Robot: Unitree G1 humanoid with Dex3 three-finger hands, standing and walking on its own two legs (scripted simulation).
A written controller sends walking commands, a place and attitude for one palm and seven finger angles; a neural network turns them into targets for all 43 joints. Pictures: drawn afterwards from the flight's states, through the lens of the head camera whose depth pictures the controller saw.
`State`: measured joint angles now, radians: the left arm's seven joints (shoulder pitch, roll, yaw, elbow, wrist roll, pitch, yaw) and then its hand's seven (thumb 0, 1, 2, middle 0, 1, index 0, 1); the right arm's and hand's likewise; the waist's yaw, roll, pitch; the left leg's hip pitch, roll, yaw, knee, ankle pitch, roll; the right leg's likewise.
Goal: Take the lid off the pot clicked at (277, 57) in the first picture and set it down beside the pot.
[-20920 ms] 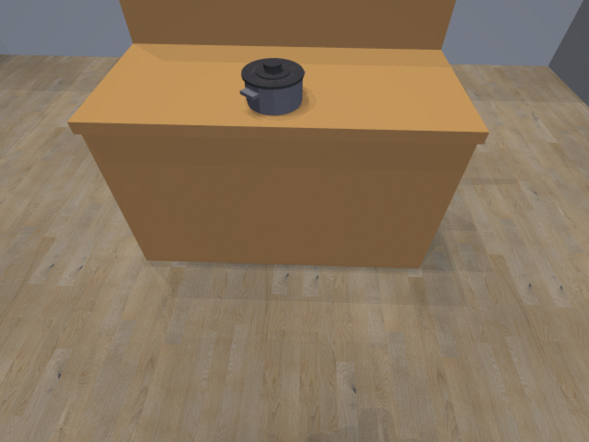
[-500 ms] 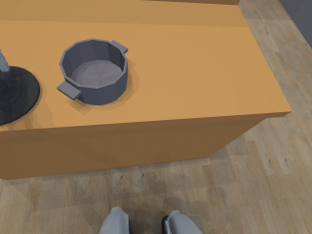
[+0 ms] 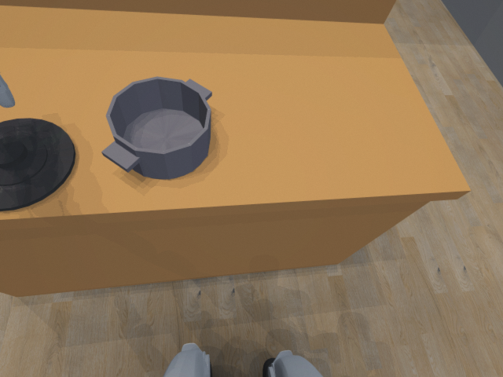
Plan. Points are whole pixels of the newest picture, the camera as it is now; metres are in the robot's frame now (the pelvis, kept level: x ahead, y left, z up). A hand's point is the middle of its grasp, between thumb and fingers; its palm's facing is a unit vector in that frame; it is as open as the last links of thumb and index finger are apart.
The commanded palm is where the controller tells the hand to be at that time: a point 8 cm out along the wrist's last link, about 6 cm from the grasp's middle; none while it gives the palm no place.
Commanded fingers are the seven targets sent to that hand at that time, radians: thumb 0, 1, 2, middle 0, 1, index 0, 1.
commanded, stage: raise the empty hand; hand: left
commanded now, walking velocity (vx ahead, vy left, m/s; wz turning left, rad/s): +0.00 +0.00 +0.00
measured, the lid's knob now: (7, 152) +0.48 +0.36 +0.00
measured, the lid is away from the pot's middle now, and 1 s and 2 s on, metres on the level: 0.24 0.24 0.24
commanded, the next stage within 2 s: draw the hand back to the body in 0.90 s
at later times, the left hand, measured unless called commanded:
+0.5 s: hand out of the picture +0.46 +0.36 +0.13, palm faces -0.40 -0.17 -0.90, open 11.0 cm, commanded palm +0.50 +0.36 +0.19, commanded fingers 0.00 0.09 0.44 -0.29 -0.98 -0.29 -0.98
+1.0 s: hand out of the picture +0.45 +0.37 +0.17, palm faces -0.39 -0.18 -0.90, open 11.0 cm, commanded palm +0.49 +0.36 +0.22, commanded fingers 0.00 0.09 0.44 -0.29 -0.98 -0.29 -0.98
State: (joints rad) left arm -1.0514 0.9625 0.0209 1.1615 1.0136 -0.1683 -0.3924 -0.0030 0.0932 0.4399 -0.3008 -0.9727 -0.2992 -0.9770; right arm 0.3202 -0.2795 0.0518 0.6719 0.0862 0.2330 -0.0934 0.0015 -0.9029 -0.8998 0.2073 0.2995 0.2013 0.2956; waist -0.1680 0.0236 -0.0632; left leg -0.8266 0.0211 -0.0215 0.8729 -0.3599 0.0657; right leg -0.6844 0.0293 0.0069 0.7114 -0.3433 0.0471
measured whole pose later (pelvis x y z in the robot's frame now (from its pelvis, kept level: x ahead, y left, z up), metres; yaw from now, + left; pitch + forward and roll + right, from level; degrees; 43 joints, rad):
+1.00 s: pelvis +0.00 +0.01 +0.02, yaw +1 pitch +12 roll -4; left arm -1.16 0.95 -0.05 1.17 0.99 -0.09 -0.49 0.00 0.09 0.44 -0.30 -0.97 -0.30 -0.98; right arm 0.33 -0.29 0.04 0.69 0.10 0.21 -0.07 0.00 -0.90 -0.90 0.21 0.30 0.20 0.30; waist -0.14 0.02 -0.05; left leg -0.63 0.00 0.00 0.70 -0.29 0.08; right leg -0.49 0.00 0.02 0.54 -0.27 0.04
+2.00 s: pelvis +0.03 -0.05 +0.05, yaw +1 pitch +0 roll -1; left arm -0.37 0.50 0.39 0.43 -0.06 -0.03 0.09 0.00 0.32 0.57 -0.27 -0.78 -0.27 -0.78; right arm 0.23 -0.29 0.03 0.68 0.04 0.00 -0.06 0.01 -0.90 -0.90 0.20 0.30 0.20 0.30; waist 0.00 0.02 0.01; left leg -0.20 0.03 0.00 0.42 -0.22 -0.01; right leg -0.11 0.03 0.03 0.34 -0.24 -0.01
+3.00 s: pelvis +0.02 -0.05 +0.05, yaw +2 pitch -5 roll -1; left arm 0.40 0.34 0.30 -0.38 -0.09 -0.10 0.08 0.01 0.89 0.90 -0.21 -0.30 -0.21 -0.30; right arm 0.15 -0.22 0.03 0.68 0.00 -0.09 -0.06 0.01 -0.90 -0.90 0.20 0.30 0.20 0.30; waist 0.06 0.04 0.03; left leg -0.10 0.01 0.00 0.39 -0.21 0.00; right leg -0.01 0.02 0.03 0.32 -0.23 0.00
